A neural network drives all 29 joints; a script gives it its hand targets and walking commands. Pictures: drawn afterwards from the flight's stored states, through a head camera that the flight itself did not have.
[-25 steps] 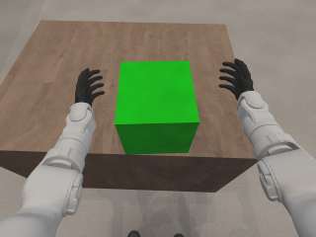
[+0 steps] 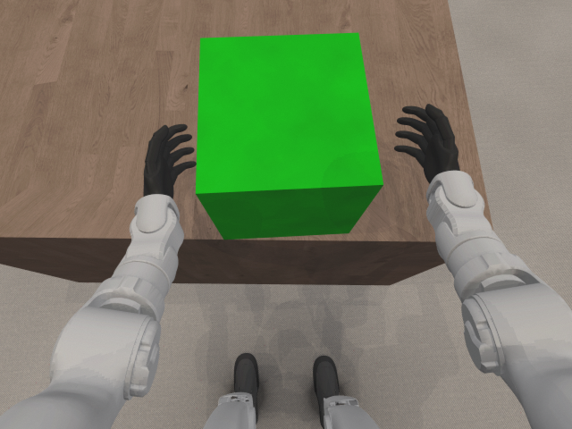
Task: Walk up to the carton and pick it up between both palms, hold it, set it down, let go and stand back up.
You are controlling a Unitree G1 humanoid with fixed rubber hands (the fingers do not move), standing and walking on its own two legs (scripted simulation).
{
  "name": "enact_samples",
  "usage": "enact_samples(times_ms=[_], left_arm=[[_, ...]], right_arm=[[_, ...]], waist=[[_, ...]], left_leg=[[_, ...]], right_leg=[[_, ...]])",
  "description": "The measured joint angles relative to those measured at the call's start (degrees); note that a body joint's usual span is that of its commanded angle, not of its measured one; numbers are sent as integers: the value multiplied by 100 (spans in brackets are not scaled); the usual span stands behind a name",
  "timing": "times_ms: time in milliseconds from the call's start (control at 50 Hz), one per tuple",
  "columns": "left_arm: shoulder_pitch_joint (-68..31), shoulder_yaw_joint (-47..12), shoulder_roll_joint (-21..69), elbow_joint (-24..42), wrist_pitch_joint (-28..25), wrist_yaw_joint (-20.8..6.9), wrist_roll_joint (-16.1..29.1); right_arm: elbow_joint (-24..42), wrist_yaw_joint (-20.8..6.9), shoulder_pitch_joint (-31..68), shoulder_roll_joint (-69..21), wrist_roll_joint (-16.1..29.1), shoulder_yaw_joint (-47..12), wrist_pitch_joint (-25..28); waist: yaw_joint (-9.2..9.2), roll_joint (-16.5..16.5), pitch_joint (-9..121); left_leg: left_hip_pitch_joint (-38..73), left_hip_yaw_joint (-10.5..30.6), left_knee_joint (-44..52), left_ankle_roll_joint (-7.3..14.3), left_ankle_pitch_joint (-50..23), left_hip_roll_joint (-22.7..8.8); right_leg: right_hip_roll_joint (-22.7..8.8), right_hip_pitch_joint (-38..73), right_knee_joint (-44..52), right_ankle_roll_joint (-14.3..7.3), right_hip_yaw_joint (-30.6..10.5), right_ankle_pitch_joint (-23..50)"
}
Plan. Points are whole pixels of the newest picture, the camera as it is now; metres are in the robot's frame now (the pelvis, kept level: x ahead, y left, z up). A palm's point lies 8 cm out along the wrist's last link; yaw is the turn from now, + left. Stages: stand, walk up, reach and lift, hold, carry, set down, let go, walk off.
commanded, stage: reach and lift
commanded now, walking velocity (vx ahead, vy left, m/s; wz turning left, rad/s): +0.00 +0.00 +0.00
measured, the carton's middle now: (283, 147) +0.51 +0.02 -0.05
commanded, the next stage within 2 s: none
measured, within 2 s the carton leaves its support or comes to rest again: neither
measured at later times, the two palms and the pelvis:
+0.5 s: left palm (188, 176) +0.46 +0.16 -0.05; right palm (401, 159) +0.49 -0.16 -0.05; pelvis -0.03 -0.03 +0.01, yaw +1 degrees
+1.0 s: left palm (186, 185) +0.43 +0.15 -0.02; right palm (412, 159) +0.46 -0.15 +0.00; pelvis +0.04 -0.01 +0.02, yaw +4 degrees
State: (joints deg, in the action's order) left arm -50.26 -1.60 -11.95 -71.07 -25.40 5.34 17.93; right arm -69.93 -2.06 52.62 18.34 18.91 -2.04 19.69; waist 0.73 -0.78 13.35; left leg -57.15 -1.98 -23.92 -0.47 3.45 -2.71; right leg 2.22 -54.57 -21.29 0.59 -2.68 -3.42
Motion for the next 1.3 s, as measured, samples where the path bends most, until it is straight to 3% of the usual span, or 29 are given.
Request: enact_samples(times_ms=[180,280,320,340,400,460,540,580,640,680,740,800,840,940,1040,1300], left_arm=[[-469,446,237,1228,23,141,-498],[-617,949,315,2764,125,105,-1080],[-999,1089,235,3341,214,102,-1266],[-1042,1122,275,3391,287,123,-1319],[-1331,1015,366,2821,821,290,-1210],[-1382,733,277,2332,1197,395,-1191],[-1240,1010,247,2515,1103,234,-1382],[-1400,1392,313,2245,905,181,-1579],[-1267,2210,808,1682,664,230,-2269],[-860,2815,1179,1509,678,159,-2800],[36,3334,1674,1593,778,-5,-3647],[703,3511,1952,1591,732,-119,-3990],[936,3546,2021,1544,617,-119,-3981],[1114,3350,1977,1505,354,-24,-4099],[1176,3087,1869,1600,218,88,-4161],[1116,3491,2113,1760,17,144,-4047]], right_arm=[[1268,-86,254,21,-949,701,139],[2785,120,328,-157,-1496,1148,364],[3278,198,679,-116,-1525,1311,366],[3300,228,686,-189,-1460,1400,365],[2690,264,867,-397,-1195,1566,93],[1960,325,1045,-425,-1449,1497,-109],[2156,590,957,-477,-1632,1496,-31],[2106,663,1073,-605,-1758,1605,75],[1764,603,880,-1065,-2481,2078,15],[1728,443,486,-1414,-3163,2728,-220],[1949,177,-192,-1970,-4336,3752,-472],[2184,179,-710,-2420,-5056,4317,-398],[2219,288,-954,-2569,-5261,4454,-212],[2016,236,-1158,-2514,-5480,4540,135],[1791,129,-1095,-2367,-5226,4414,183],[1925,372,-1029,-2518,-5161,4343,536]], waist=[[300,-173,-923],[235,-138,-3048],[240,-126,-4575],[259,-120,-4622],[339,-95,-4447],[372,-82,-4378],[250,-37,-4356],[137,0,-4271],[-53,-2,-2796],[-102,-98,-1611],[-133,-330,-466],[-230,-479,-317],[-256,-422,-373],[-208,-81,-291],[-228,91,-201],[-242,-209,-308]], left_leg=[[-654,1,38,34,-255,17],[212,62,79,-31,-290,-15],[1150,161,12,-90,-395,-42],[1151,228,-72,-120,-269,-54],[1259,323,-297,-180,10,-80],[1773,330,-425,-218,204,-112],[2519,337,-455,-212,401,-116],[2785,351,-386,-154,407,-87],[2023,464,-31,-106,179,24],[1460,545,425,-201,-100,91],[1194,641,1002,-123,-360,169],[1505,709,1217,-85,-372,239],[1746,676,1298,-66,-336,259],[1909,560,1491,-81,-344,231],[1796,565,1588,-133,-392,182],[1601,622,1533,-141,-358,162]], right_leg=[[-13,-702,-45,18,3,222],[26,125,-95,-55,56,206],[82,1060,-133,-100,79,137],[108,1081,-173,-117,108,109],[150,1222,-336,-115,162,-2],[195,1727,-467,-139,138,-189],[228,2459,-527,-146,66,-391],[219,2743,-445,-162,32,-413],[120,1989,-166,-243,120,-236],[32,1438,251,-162,198,0],[-66,1254,890,-119,325,186],[-142,1617,1146,-81,413,190],[-170,1826,1182,-58,390,144],[-160,1882,1230,-68,301,118],[-118,1780,1345,-120,328,173],[-99,1634,1340,-148,435,142]])
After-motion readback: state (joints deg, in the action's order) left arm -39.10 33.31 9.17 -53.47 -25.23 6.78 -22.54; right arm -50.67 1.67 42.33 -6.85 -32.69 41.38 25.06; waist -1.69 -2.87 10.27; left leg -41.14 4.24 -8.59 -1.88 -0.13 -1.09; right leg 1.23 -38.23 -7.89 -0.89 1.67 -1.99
